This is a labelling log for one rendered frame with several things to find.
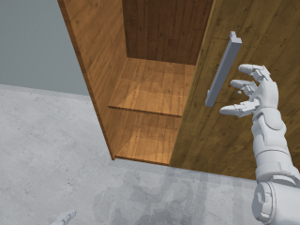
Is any right robot forearm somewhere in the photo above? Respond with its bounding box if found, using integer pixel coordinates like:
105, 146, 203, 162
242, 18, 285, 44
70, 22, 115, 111
251, 108, 300, 188

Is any handle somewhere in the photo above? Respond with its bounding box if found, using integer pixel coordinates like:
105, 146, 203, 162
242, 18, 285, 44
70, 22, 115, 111
205, 31, 242, 107

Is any robot right hand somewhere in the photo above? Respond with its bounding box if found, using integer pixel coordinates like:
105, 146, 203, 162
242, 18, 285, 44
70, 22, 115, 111
219, 64, 278, 118

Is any robot left hand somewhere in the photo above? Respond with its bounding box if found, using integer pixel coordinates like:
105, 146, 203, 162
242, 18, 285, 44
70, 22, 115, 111
51, 209, 77, 225

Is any robot right upper arm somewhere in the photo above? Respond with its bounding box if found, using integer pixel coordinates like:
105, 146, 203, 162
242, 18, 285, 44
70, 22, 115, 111
251, 181, 300, 225

